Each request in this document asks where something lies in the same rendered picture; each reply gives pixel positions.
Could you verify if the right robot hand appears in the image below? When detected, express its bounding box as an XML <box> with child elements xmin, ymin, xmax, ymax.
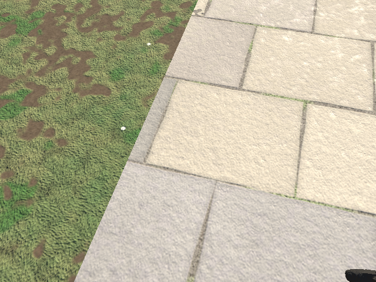
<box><xmin>345</xmin><ymin>269</ymin><xmax>376</xmax><ymax>282</ymax></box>

